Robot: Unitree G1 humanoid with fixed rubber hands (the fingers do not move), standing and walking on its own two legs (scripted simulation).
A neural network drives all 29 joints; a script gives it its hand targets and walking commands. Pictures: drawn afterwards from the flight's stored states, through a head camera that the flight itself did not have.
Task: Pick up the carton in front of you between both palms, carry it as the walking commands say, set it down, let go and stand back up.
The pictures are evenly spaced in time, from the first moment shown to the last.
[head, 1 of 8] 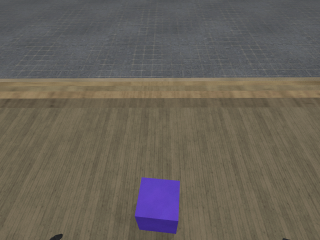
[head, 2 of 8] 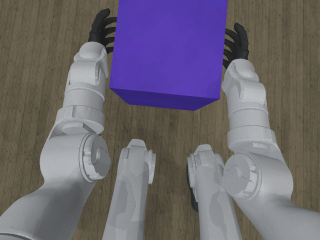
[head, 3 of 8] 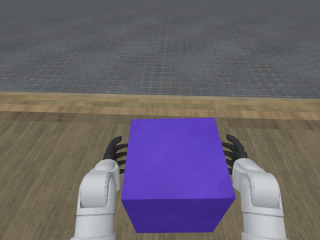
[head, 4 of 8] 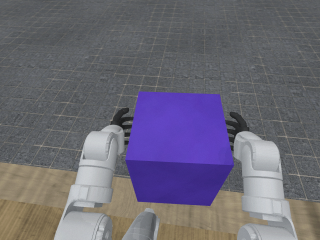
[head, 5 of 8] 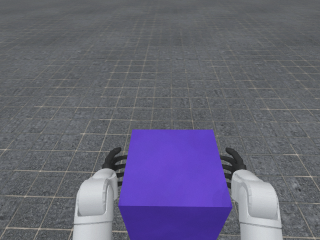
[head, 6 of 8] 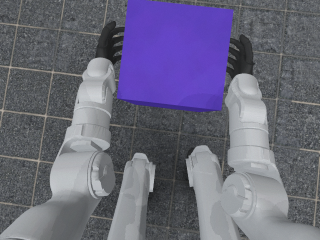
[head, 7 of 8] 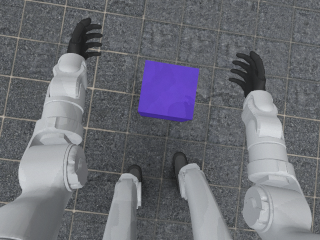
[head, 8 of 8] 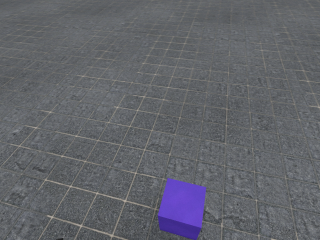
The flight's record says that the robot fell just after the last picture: no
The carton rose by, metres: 0.68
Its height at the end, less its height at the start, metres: -0.93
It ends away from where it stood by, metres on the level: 3.93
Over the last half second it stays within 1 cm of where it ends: yes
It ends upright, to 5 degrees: yes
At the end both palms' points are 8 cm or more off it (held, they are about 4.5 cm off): yes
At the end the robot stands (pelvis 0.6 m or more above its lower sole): yes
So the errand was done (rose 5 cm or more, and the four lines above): yes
